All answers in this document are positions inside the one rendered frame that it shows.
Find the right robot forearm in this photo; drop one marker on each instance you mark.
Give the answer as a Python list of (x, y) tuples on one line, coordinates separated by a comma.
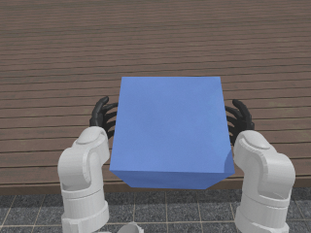
[(267, 185)]

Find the robot right hand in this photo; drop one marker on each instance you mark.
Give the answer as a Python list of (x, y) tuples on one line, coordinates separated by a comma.
[(242, 122)]

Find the left robot forearm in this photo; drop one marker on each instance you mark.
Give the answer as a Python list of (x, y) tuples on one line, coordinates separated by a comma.
[(81, 182)]

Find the carton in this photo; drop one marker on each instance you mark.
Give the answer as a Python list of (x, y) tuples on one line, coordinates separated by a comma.
[(171, 132)]

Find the robot left hand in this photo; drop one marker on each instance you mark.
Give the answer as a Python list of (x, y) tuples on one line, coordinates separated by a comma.
[(99, 119)]

